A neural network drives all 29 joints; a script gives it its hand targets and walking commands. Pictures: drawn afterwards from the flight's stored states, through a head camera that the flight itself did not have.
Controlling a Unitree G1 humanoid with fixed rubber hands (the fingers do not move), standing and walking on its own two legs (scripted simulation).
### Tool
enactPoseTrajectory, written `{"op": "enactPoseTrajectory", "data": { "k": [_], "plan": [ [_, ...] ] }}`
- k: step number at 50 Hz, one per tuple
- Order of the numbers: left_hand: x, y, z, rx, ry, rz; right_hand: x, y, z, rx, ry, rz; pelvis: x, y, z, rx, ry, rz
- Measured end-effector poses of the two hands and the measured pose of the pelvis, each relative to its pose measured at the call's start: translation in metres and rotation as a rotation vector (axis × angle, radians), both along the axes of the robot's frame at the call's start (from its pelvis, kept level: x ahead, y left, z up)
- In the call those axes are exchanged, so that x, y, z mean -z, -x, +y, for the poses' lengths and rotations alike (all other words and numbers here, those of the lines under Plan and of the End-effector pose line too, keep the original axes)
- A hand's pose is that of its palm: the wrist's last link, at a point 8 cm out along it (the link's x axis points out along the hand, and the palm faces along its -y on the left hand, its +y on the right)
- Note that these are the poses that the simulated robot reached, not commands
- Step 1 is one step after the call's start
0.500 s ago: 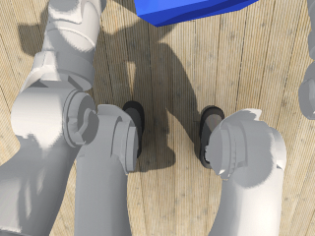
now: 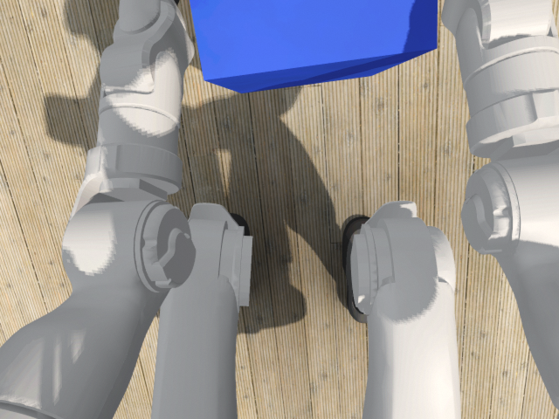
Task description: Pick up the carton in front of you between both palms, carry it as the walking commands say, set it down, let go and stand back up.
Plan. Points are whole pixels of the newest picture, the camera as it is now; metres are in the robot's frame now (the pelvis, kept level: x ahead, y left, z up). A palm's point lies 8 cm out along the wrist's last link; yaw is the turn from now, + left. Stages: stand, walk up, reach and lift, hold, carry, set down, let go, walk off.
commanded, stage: reach and lift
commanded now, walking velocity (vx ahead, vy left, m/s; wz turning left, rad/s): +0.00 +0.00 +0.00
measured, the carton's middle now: out of the picture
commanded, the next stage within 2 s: none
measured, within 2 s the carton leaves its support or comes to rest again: neither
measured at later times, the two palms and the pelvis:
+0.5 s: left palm out of the picture +0.50 +0.11 +0.04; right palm out of the picture +0.50 -0.18 +0.04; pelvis -0.02 +0.02 +0.11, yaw -4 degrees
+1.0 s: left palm out of the picture +0.46 +0.12 +0.20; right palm out of the picture +0.45 -0.18 +0.20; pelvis +0.02 +0.02 +0.24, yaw -5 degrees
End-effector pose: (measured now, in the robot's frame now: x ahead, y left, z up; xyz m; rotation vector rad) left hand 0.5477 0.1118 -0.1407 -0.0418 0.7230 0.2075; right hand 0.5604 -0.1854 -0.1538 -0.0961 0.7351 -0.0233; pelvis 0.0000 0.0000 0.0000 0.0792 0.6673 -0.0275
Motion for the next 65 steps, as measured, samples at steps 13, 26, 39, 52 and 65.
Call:
{"op": "enactPoseTrajectory", "data": {
  "k": [13, 26, 39, 52, 65],
  "plan": [
    [-0.126, 0.036, -0.005, 0.026, 0.017, -0.03, -0.139, 0.039, -0.006, 0.078, -0.036, -0.022, -0.061, 0.015, 0.013, 0.044, 0.012, 0.069],
    [-0.189, 0.05, 0.003, 0.038, 0.008, -0.052, -0.198, 0.06, 0.001, 0.099, -0.044, -0.044, -0.111, 0.018, 0.016, 0.041, 0.026, 0.089],
    [-0.273, 0.067, 0.005, 0.064, 0.004, -0.041, -0.278, 0.088, 0.004, 0.141, -0.061, -0.033, -0.176, -0.007, 0.016, 0.053, 0.036, 0.041],
    [-0.356, 0.092, 0.011, 0.087, 0.009, -0.043, -0.363, 0.12, 0.01, 0.173, -0.062, -0.034, -0.247, -0.026, 0.016, 0.055, 0.056, -0.079],
    [-0.432, 0.115, 0.016, 0.109, 0.01, -0.045, -0.439, 0.15, 0.015, 0.202, -0.066, -0.038, -0.314, -0.05, 0.018, 0.061, 0.077, -0.239]
  ]
}}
